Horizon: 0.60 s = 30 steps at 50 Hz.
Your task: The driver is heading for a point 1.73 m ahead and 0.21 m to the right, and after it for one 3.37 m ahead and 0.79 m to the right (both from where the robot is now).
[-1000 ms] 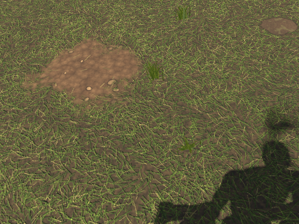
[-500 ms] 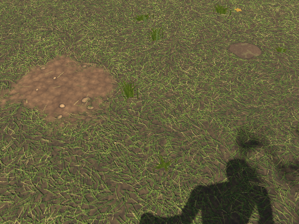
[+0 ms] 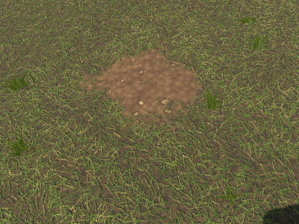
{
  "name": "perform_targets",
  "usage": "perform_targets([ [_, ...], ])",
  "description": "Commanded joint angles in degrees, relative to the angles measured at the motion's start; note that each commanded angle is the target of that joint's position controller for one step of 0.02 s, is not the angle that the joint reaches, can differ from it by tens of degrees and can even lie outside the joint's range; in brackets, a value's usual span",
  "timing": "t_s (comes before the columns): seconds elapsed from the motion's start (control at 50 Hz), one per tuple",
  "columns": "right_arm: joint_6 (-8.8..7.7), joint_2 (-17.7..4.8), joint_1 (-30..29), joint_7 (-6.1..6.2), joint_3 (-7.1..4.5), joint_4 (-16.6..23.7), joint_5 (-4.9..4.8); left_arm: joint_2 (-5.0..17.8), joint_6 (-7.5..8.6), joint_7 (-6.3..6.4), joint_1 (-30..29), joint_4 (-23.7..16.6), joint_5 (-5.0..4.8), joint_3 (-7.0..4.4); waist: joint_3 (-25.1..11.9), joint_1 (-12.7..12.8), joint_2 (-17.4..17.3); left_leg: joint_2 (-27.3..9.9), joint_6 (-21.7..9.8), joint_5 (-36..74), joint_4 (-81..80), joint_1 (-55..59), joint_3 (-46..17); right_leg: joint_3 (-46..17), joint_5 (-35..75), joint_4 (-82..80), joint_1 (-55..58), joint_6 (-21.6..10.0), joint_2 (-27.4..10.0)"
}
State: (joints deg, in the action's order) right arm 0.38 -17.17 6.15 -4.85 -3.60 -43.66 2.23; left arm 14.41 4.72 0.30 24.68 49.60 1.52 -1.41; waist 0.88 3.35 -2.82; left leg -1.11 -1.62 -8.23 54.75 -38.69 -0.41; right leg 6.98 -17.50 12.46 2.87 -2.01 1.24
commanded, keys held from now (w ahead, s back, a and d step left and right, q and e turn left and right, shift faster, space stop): w+q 0.10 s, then w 0.02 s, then w+e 0.88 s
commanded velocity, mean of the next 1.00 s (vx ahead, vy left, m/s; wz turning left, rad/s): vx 0.49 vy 0.00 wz -0.20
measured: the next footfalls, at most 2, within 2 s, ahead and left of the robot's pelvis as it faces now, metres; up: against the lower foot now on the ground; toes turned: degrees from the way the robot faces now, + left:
left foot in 0.16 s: +0.25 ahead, +0.10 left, +0.00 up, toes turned +9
right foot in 0.72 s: +0.54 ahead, -0.04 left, +0.00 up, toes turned -10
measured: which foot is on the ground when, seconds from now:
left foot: up 0.00-0.14, down 0.16-0.70, up 0.72-1.00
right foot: down 0.00-0.14, up 0.16-0.70, down 0.72-1.00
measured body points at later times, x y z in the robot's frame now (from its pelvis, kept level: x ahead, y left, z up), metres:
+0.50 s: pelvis +0.28 +0.05 +0.00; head +0.30 +0.06 +0.45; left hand +0.36 +0.31 -0.14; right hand +0.29 -0.21 -0.13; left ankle +0.21 +0.09 -0.74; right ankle +0.41 -0.11 -0.67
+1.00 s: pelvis +0.55 +0.00 +0.00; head +0.58 -0.02 +0.45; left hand +0.64 +0.27 -0.12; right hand +0.65 -0.28 -0.11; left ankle +0.70 +0.16 -0.67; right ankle +0.50 -0.03 -0.74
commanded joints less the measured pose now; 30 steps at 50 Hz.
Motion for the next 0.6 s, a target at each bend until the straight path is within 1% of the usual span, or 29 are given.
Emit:
perform_targets([
  [0.02,-0.99,0.0,-11.2,-1.03,1.4,7.5,-0.01,7.4,0.85,0.19,0.1,-1.7,-0.2,-1.38,5.9,0.7,8.7,0.2,-0.6,3.4,-10.9,-1.7,5.1,-2.6,30.8,-3.3,-2.5,-4.6,-13.2],
  [0.04,-0.97,0.0,-12.2,-1.07,1.64,8.2,0.01,8.0,0.81,0.35,0.6,-1.0,-0.21,-1.48,5.9,0.7,8.8,0.5,-1.5,2.8,-13.9,0.4,6.5,-1.6,34.0,-2.7,-1.9,-4.3,-13.7],
  [0.06,-0.95,-0.2,-11.9,-0.89,1.72,8.4,0.08,8.4,0.7,0.53,0.9,-0.5,-0.21,-1.53,5.4,0.2,8.8,1.5,-2.7,1.8,-16.5,3.3,7.8,-0.2,40.5,-0.9,-0.9,-3.8,-13.9],
  [0.08,-0.96,-0.8,-10.5,-0.5,1.6,8.1,0.2,9.0,0.56,0.78,1.1,0.0,-0.25,-1.61,3.9,-0.9,9.2,3.3,-4.1,0.4,-18.1,7.0,9.1,1.3,51.2,2.8,0.3,-3.3,-14.1],
  [0.1,-1.0,-1.6,-7.7,0.0,1.34,7.5,0.37,10.0,0.28,1.13,1.3,0.5,-0.28,-1.8,1.7,-2.4,10.0,5.2,-5.6,-1.8,-18.7,11.1,10.1,2.4,61.7,8.2,1.6,-3.0,-14.5],
  [0.12,-1.27,-2.5,-2.4,0.48,0.92,6.0,0.56,10.6,-0.17,1.39,1.8,1.0,-0.27,-1.87,-1.8,-4.9,10.2,7.0,-7.3,-3.3,-19.8,17.9,9.7,2.7,67.6,16.2,1.3,-3.1,-15.1],
  [0.14,-1.84,-3.8,6.4,1.2,0.15,3.1,0.9,10.5,-0.42,1.4,2.3,1.5,-0.46,-1.61,-6.6,-8.5,9.5,7.8,-9.3,-1.5,-23.6,30.3,7.3,2.8,63.7,26.4,-3.2,-3.1,-15.3],
  [0.16,-2.14,-6.5,15.7,2.37,-1.04,0.0,1.55,9.5,-0.32,0.97,1.7,0.8,-0.48,-1.09,-11.1,-12.7,6.5,2.4,-11.5,-4.0,-26.2,45.2,0.0,3.4,47.3,40.1,-14.2,-2.7,-13.7],
  [0.18,-2.08,-11.6,16.3,3.48,-1.93,0.0,1.67,0.8,-0.34,-0.39,6.5,-1.7,-1.15,0.73,-18.5,-7.6,-8.2,-18.8,-17.3,-3.5,-26.8,63.3,-27.7,2.9,-12.7,61.8,-35.7,-0.5,-5.3],
  [0.2,-1.48,-12.3,19.5,4.06,-2.57,0.9,-0.47,8.4,-0.61,-0.03,3.2,-2.0,-1.54,-1.23,-24.3,-11.8,-1.9,-23.6,-21.0,-3.7,-34.3,61.9,-41.9,-7.1,-12.0,71.6,-39.3,-0.8,-1.0],
  [0.22,-1.52,-10.2,14.0,4.65,-2.17,-0.2,-0.96,9.1,-0.4,0.04,-3.1,-3.6,-1.99,-1.56,-13.3,-9.7,1.4,-20.4,-18.2,-1.2,-36.6,53.3,-30.3,-9.8,-4.0,69.8,-42.7,-1.3,-4.2],
  [0.24,-2.16,-6.9,10.9,4.74,-1.22,-0.6,-1.03,7.4,0.1,-0.27,-4.2,-3.8,-2.01,-0.97,-5.7,-7.5,2.0,-18.1,-16.4,4.2,-39.0,42.9,-22.9,-9.5,-1.2,65.1,-40.6,-1.5,-5.4],
  [0.26,-2.99,-4.6,8.7,4.66,-0.55,-1.0,-0.69,6.6,-0.26,-0.46,-3.3,-2.4,-1.52,-1.03,-2.5,-4.9,3.6,-15.1,-13.6,8.4,-40.7,36.8,-17.2,-10.1,-0.1,60.9,-37.1,-1.5,-6.8],
  [0.28,-3.76,-3.1,7.7,4.71,0.0,-1.5,-0.91,5.8,-1.4,-0.73,-0.7,-1.1,-0.54,-0.95,-1.1,-2.8,2.6,-13.1,-12.2,11.5,-42.2,32.1,-12.6,-10.3,0.1,58.4,-33.1,-1.1,-7.2],
  [0.3,-4.49,-2.0,7.6,4.62,0.37,-2.0,-0.94,4.8,-2.45,-1.11,1.3,0.2,-0.14,-0.91,-0.9,-1.8,1.7,-12.1,-11.2,12.3,-43.7,29.8,-9.4,-10.5,0.4,56.7,-30.6,-0.9,-7.3],
  [0.32,-5.28,-1.7,8.6,4.5,0.45,-2.7,-0.98,4.3,-3.06,-1.5,1.5,0.5,-0.03,-1.08,-0.6,-1.6,1.7,-11.4,-10.6,13.9,-44.7,29.3,-7.7,-10.4,1.0,55.7,-30.4,-0.8,-6.9],
  [0.34,-5.83,-2.1,9.2,4.43,0.36,-3.4,-1.14,3.8,-3.45,-1.86,1.0,0.6,-0.08,-1.23,0.2,-1.2,1.3,-10.9,-10.0,14.7,-45.7,29.3,-5.6,-10.4,2.4,54.6,-31.8,-0.8,-6.8],
  [0.36,-6.19,-2.5,9.8,4.4,0.27,-4.0,-1.21,3.4,-3.71,-2.13,-0.8,0.2,-0.09,-1.36,1.2,-1.3,0.8,-10.4,-9.1,14.5,-46.7,29.6,-3.6,-10.4,4.5,53.4,-33.9,-0.7,-6.9],
  [0.4,-6.43,-2.4,11.5,4.46,0.3,-4.9,-1.18,3.2,-3.93,-2.42,-5.3,-0.9,-0.24,-1.59,3.1,-2.3,0.0,-9.4,-7.2,15.1,-48.0,31.0,-0.2,-10.1,9.3,50.6,-38.8,-0.4,-6.9],
  [0.44,-6.47,-1.9,12.9,4.6,0.52,-5.7,-1.29,2.9,-3.78,-2.62,-9.4,-2.1,-0.32,-1.6,4.1,-3.2,-0.3,-8.6,-5.8,17.2,-48.3,32.6,2.6,-9.5,13.7,46.2,-41.8,-0.1,-6.4],
  [0.5,-6.56,-1.7,14.3,5.01,0.94,-6.8,-1.37,1.7,-3.34,-3.02,-15.0,-3.8,-0.24,-0.98,4.7,-4.3,-0.4,-8.2,-4.6,22.5,-47.5,34.8,6.4,-6.5,19.0,37.0,-41.7,0.0,-5.5],
  [0.56,-6.31,-2.1,17.9,5.89,1.18,-8.6,-1.36,0.7,-3.24,-3.51,-21.1,-6.0,0.12,-0.15,5.5,-6.2,-0.1,-9.7,-4.2,29.1,-46.4,40.0,8.4,-2.3,19.5,29.1,-41.7,-1.0,-4.5],
  [0.6,-5.85,-2.8,19.4,6.42,1.24,-9.6,-1.12,0.8,-3.13,-3.67,-22.9,-7.1,0.2,0.05,5.2,-6.4,-0.3,-10.7,-3.8,37.1,-43.4,44.3,9.9,0.0,16.7,25.4,-40.4,-2.5,-2.9],
])
Keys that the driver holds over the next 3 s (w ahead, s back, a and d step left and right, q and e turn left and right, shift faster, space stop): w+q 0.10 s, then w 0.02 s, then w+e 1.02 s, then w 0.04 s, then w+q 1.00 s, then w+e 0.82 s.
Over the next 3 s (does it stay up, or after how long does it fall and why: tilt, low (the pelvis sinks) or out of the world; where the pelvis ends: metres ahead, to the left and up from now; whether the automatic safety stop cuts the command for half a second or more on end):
stays up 1.57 -0.12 0.00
